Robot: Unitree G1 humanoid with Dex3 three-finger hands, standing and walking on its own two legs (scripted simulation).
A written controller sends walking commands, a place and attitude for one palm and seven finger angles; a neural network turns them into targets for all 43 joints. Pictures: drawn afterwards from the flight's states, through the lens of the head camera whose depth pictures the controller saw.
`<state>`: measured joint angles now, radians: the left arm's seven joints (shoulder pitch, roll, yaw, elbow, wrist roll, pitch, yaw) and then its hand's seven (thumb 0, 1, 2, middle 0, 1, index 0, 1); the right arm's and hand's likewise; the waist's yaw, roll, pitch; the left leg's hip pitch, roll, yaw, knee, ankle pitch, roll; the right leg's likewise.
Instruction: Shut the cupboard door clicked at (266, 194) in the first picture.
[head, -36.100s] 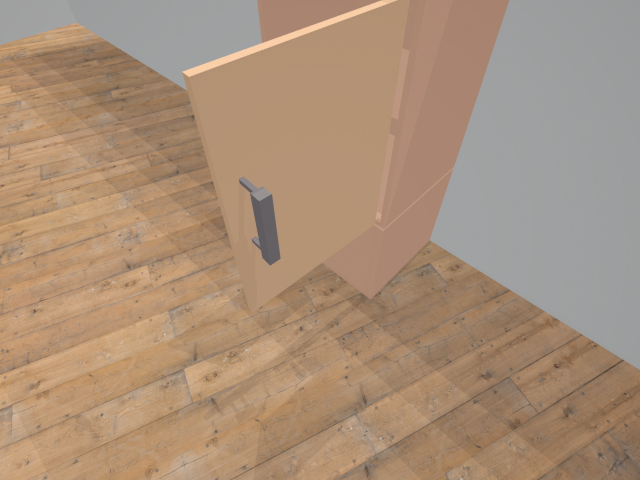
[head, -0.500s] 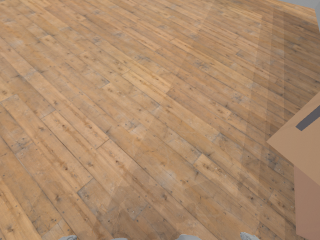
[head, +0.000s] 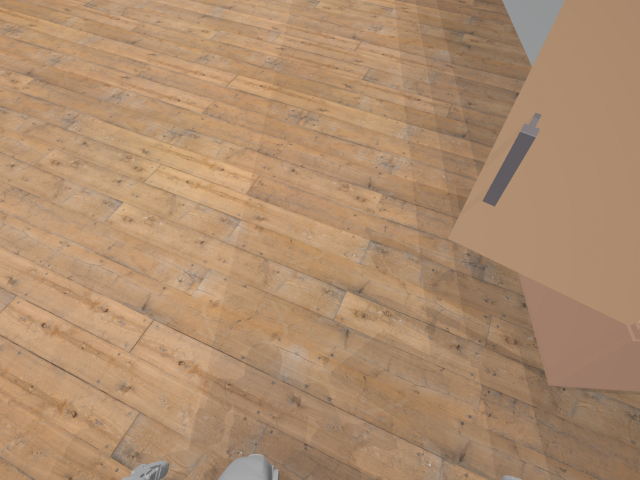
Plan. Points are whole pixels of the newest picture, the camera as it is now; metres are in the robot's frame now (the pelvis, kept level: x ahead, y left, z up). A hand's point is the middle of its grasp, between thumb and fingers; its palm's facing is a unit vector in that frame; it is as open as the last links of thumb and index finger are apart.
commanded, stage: turn to face it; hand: left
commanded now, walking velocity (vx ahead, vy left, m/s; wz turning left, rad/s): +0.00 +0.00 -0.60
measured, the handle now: (512, 161) +0.65 -0.31 -0.03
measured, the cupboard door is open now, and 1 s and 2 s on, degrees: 61 61 61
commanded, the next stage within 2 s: take the last steps up to it in 0.72 s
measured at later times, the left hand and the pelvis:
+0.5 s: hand (226, 436) +0.19 +0.15 -0.15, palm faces -0.28 -0.92 -0.28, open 7.4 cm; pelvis +0.02 -0.02 -0.01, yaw -17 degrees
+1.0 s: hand (250, 421) +0.21 +0.12 -0.17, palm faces -0.43 -0.88 -0.19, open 7.4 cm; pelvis +0.06 -0.03 +0.01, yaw -27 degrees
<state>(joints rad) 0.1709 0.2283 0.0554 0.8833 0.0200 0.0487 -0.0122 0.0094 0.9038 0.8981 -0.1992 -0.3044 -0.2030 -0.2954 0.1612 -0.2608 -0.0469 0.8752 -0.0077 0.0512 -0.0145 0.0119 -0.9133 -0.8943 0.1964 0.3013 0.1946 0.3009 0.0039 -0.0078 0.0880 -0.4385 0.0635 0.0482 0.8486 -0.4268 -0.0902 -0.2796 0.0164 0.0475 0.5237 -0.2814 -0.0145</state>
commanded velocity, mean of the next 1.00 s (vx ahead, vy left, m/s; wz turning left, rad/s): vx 0.05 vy -0.03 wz -0.36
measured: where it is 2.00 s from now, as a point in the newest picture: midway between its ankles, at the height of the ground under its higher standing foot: (401, 477)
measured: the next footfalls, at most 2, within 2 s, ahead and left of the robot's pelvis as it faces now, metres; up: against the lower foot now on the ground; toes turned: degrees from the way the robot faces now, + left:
left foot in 0.08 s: +0.07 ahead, +0.14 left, +0.00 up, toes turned +0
right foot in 0.42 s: +0.02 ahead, -0.14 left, +0.00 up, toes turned -20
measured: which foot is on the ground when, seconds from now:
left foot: up 0.00-0.06, down 0.08-0.42, up 0.44-0.74, down 0.76-1.00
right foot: down 0.00-0.08, up 0.10-0.40, down 0.42-0.76, up 0.78-1.00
